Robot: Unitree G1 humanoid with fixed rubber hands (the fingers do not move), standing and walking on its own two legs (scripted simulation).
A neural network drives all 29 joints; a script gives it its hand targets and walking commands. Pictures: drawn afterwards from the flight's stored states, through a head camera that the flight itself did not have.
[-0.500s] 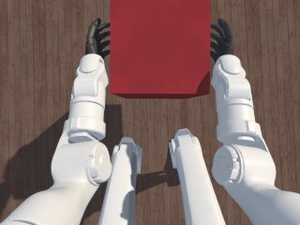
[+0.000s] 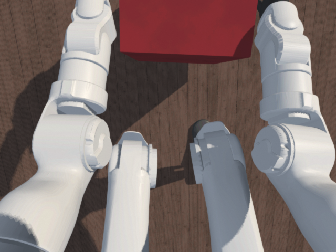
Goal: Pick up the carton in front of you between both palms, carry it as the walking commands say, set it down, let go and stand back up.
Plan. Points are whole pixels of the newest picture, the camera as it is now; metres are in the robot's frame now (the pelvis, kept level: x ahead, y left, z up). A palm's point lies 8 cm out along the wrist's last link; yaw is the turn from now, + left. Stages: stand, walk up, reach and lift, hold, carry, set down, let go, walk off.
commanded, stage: set down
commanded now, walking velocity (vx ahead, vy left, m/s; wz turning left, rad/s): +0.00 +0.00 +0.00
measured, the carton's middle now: (182, 9) +0.54 -0.07 -0.24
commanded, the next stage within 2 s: none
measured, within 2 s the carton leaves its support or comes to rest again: rests again in 0.54 s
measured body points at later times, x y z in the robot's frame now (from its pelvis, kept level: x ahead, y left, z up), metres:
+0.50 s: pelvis +0.00 +0.00 -0.03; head +0.37 -0.01 +0.23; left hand +0.57 +0.08 -0.21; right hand +0.52 -0.22 -0.21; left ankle +0.09 +0.12 -0.38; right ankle +0.12 -0.13 -0.38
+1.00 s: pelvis +0.00 +0.00 -0.04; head +0.36 -0.01 +0.21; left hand +0.57 +0.09 -0.22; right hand +0.52 -0.22 -0.21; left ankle +0.09 +0.11 -0.38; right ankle +0.12 -0.13 -0.38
